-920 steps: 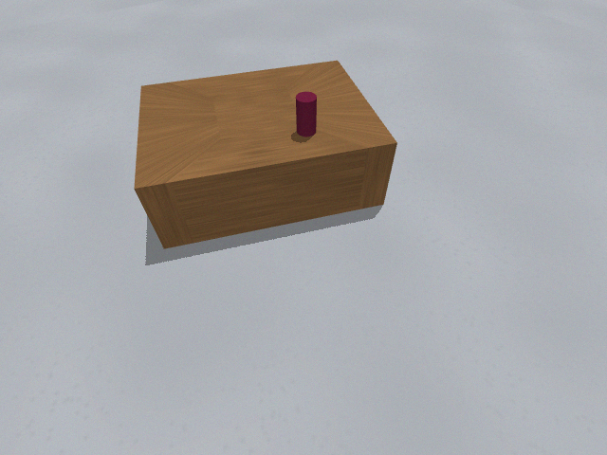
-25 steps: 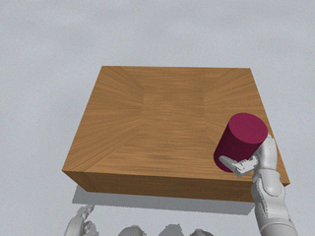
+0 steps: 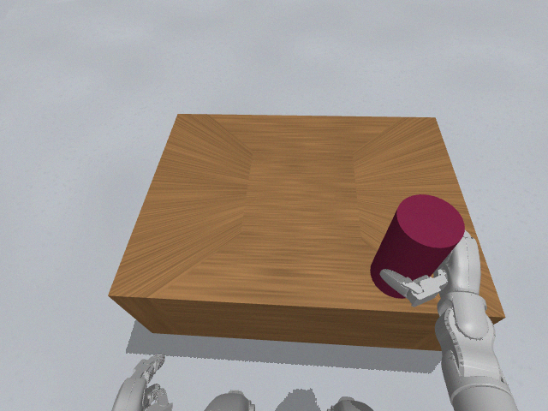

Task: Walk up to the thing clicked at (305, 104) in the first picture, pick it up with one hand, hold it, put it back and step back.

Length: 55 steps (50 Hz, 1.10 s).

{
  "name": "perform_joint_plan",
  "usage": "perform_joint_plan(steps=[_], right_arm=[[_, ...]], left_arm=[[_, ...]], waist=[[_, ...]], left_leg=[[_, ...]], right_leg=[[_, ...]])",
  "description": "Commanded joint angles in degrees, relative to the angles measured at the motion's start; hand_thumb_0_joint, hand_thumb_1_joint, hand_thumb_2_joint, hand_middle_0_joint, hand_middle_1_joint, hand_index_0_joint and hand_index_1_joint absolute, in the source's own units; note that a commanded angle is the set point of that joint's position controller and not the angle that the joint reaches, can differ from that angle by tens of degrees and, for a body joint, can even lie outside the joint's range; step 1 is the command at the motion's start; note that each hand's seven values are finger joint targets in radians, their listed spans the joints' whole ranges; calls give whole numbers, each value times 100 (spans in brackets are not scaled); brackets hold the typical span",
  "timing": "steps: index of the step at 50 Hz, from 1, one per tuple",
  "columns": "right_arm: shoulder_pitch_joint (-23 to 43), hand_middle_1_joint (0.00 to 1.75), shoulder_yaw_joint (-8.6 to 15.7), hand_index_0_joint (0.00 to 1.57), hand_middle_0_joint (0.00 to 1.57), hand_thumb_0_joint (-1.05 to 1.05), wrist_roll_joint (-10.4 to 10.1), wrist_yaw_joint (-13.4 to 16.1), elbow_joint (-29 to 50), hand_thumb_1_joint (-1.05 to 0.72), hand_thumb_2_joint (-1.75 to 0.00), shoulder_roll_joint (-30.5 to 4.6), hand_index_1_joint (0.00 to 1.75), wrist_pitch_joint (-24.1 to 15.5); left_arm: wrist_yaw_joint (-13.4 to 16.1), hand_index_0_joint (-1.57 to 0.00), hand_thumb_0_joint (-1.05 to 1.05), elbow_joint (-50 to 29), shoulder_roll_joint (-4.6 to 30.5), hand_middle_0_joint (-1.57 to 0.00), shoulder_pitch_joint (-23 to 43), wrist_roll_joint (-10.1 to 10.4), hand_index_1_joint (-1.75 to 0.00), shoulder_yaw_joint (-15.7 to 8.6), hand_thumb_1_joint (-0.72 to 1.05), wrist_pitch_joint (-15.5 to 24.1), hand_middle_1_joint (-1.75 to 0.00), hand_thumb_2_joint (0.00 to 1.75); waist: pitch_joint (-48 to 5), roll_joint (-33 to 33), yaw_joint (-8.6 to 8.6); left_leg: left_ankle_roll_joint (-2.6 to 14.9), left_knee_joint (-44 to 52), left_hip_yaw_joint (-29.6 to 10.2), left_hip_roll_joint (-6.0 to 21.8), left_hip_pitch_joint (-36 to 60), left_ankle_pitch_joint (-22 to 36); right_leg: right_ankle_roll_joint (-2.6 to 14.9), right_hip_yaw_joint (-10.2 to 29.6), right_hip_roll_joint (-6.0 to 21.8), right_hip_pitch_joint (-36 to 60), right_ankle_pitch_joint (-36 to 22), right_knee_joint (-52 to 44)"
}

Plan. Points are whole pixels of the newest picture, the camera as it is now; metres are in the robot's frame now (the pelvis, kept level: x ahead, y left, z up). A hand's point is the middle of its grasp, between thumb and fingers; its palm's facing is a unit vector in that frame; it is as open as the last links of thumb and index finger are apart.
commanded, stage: hold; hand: right
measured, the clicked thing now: (410, 250) +0.33 -0.16 +0.04
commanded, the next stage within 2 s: crouch in 0.12 s
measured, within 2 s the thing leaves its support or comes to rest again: neither
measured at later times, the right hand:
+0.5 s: hand (405, 253) +0.35 -0.17 +0.00, palm faces +0.14 +0.99 +0.00, open 11.3 cm
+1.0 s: hand (382, 242) +0.45 -0.18 -0.14, palm faces +0.14 +0.99 -0.01, open 11.3 cm
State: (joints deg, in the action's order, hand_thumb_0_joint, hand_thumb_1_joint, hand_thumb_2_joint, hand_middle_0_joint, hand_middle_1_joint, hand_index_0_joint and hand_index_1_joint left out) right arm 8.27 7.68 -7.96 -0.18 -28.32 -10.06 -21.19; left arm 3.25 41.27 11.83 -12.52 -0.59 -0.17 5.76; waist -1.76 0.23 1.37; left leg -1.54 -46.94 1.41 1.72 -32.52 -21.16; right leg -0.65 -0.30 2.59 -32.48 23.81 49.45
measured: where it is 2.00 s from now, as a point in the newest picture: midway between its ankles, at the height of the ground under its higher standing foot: outside the picture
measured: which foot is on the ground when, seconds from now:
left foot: down 0.00-1.00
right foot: down 0.00-1.00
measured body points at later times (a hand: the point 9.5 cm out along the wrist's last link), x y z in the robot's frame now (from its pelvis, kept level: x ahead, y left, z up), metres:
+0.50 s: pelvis -0.01 +0.00 -0.01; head +0.06 -0.01 +0.43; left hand +0.12 +0.25 -0.12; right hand +0.34 -0.22 +0.00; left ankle +0.03 +0.14 -0.70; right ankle +0.01 -0.12 -0.70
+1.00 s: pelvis -0.04 +0.00 -0.15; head +0.13 -0.01 +0.27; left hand +0.01 +0.27 -0.27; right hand +0.44 -0.23 -0.14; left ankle +0.02 +0.14 -0.70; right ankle +0.01 -0.12 -0.70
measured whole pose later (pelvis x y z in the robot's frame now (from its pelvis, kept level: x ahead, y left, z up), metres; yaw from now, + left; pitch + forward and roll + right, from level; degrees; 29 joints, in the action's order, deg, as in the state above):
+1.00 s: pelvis -0.04 +0.00 -0.15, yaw +1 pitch +29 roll +3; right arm 44.8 23.5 -4.3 -5.3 -64.2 -22.9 -31.5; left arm -0.6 41.2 14.4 -13.7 -3.9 0.5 3.0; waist -8.7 -1.0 8.9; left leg -1.0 -85.8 1.8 1.4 -83.8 -31.3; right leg -1.0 2.5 3.1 -84.1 34.4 89.0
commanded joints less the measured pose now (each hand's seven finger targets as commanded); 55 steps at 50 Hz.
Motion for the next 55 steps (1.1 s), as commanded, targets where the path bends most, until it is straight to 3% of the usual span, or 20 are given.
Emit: perform_joint_plan(steps=[1,7,10,12,14,15,19,25,30,33,37,39,40,44,49,51,52,53,54,55], right_arm=[[2384,147,433,133,128,0,-212,11,2230,-3,-134,-882,147,-790],[2414,147,399,134,128,0,-205,37,2285,-3,-134,-889,147,-777],[2255,146,121,132,126,0,-226,-31,1943,-1,-133,-532,146,-721],[2477,143,362,130,125,0,-209,-1,2104,-5,-130,-848,143,-732],[2254,149,156,134,129,0,-215,-46,1675,-4,-135,-588,149,-713],[2491,149,336,134,128,0,-240,-31,1669,-1,-136,-694,149,-738],[2755,150,386,136,130,0,-188,-80,955,-6,-137,-654,150,-884],[3681,145,779,131,125,0,-147,-274,-39,-1,-133,-1070,145,-1396],[4854,143,1036,129,123,0,-100,-466,-495,-3,-131,-1558,143,-1825],[5149,140,1291,127,122,0,-98,-544,-916,-4,-128,-1956,140,-1958],[5885,139,1496,127,122,0,-74,-600,-988,-5,-127,-2345,139,-2015],[5746,138,1502,127,122,0,-62,-619,-1566,-6,-127,-2148,139,-1905],[6103,139,1641,127,122,0,-42,-597,-1316,-7,-128,-2450,139,-1921],[6427,140,1738,128,123,0,87,-557,-1852,-9,-129,-2639,140,-1816],[6907,137,1904,125,120,0,160,-482,-1636,-4,-126,-2972,137,-1741],[6950,139,1928,127,121,0,205,-450,-1896,-3,-128,-2949,139,-1696],[7078,138,2016,126,121,0,247,-438,-1769,-4,-127,-3233,138,-1691],[6879,140,1951,127,122,0,288,-464,-2208,-2,-129,-3015,140,-1643],[7168,141,1920,128,123,0,293,-464,-1783,-4,-129,-3054,141,-1678],[7513,141,2160,129,124,0,354,-409,-1554,-5,-130,-3549,141,-1697]], left_arm=[[75,-20,0,-681,786,-20,109,24,-30,-298,90,226,-30,90],[90,-20,0,-722,807,-20,109,41,-30,-298,90,218,-30,90],[88,-20,0,-640,823,-20,43,37,-30,-317,90,235,-30,90],[103,-21,0,-658,799,-20,59,41,-30,-290,90,227,-31,90],[89,-20,0,-597,786,-20,88,34,-30,-272,90,226,-30,90],[84,-21,0,-597,810,-20,89,32,-30,-298,90,237,-30,90],[53,-21,0,-497,874,-20,111,-28,-30,-331,90,273,-30,90],[-17,-21,0,-419,868,-20,-39,-126,-29,-307,91,291,-30,89],[-93,-21,0,-457,982,-20,-277,-228,-29,-300,91,306,-30,89],[-128,-21,0,-543,1080,-20,-367,-251,-29,-272,90,258,-30,89],[-181,-20,0,-482,1273,-20,-624,-307,-30,-331,89,124,-30,90],[-228,-20,0,-488,1243,-20,-653,-280,-30,-293,89,51,-30,91],[-236,-20,0,-498,1301,-20,-671,-283,-30,-306,89,23,-30,90],[-266,-20,0,-394,1421,-20,-769,-288,-30,-374,88,-97,-30,91],[-300,-20,0,-450,1351,-20,-833,-286,-30,-322,88,-196,-30,91],[-296,-20,0,-362,1311,-20,-872,-286,-30,-278,88,-222,-30,91],[-288,-20,0,-346,1469,-20,-926,-300,-30,-384,88,-231,-30,91],[-303,-20,0,-372,1385,-20,-909,-305,-30,-273,88,-228,-30,91],[-298,-19,0,-348,1450,-20,-966,-336,-30,-355,87,-245,-30,91],[-287,-20,0,-317,1502,-20,-1050,-357,-30,-372,88,-270,-30,91]], waist=[[-2112,-394,-31],[-2181,-410,15],[-2036,-191,118],[-2066,-373,78],[-1743,-194,91],[-1757,-147,113],[-1600,-192,171],[-2093,-136,262],[-3218,-518,423],[-3654,-704,372],[-4433,-1057,417],[-4296,-749,554],[-4468,-850,497],[-4289,-899,697],[-4636,-876,720],[-4607,-976,793],[-4766,-1187,777],[-4743,-1023,847],[-4909,-1244,850],[-5098,-1386,794]], left_leg=[[166,532,25,-159,865,1371],[172,529,32,-170,872,1403],[160,508,78,-188,753,1506],[168,551,36,-159,800,1450],[163,525,49,-159,684,1354],[160,526,44,-164,627,1268],[179,304,65,-179,100,880],[160,-468,-122,-126,-628,828],[206,-1371,-119,-176,-1630,770],[237,-1825,-91,-175,-2044,657],[300,-2346,-87,-171,-2441,965],[302,-2474,-49,-169,-2448,1083],[300,-2556,-73,-165,-2532,1028],[312,-2722,8,-183,-3166,382],[290,-2911,-38,-167,-3035,177],[303,-3074,9,-175,-3391,254],[315,-3146,2,-165,-3396,249],[315,-3245,55,-172,-3533,363],[337,-3328,44,-177,-3618,500],[332,-3335,3,-167,-3522,471]], right_leg=[[49,11,-155,884,-1346,-729],[36,21,-143,1017,-1401,-762],[34,56,-116,978,-1541,-743],[43,22,-138,998,-1450,-729],[52,31,-135,762,-1337,-727],[69,34,-139,673,-1224,-706],[48,98,-100,393,-844,-606],[130,57,-166,-630,-659,326],[94,122,-143,-1125,-744,1202],[76,137,-166,-1558,-754,1644],[63,192,-146,-1649,-1370,2243],[89,224,-155,-2108,-1306,2405],[97,222,-159,-2186,-1216,2497],[111,311,-144,-2483,-570,2667],[155,275,-154,-3131,-134,2930],[139,313,-129,-3067,-286,3051],[125,326,-129,-3102,-284,3085],[119,382,-111,-3085,-476,3172],[112,371,-106,-2989,-648,3263],[124,341,-112,-2996,-609,3318]])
